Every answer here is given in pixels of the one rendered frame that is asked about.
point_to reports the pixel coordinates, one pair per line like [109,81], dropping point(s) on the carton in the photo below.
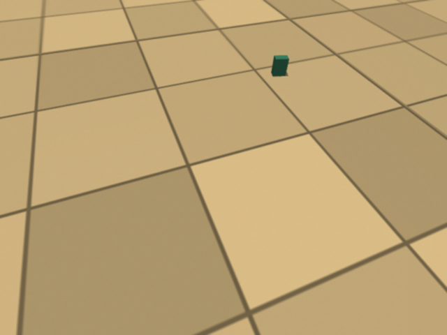
[280,64]

